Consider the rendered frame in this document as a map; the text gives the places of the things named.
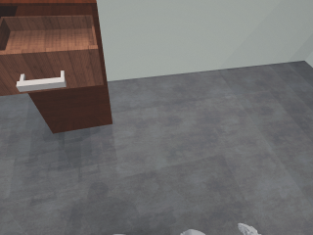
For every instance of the cabinet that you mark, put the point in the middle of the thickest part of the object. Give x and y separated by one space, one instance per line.
73 108

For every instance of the handle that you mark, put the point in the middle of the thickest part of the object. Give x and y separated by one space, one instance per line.
41 84

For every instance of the drawer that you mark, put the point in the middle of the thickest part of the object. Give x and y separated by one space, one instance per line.
41 47

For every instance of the right robot hand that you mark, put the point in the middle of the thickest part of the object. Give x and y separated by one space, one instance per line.
247 230

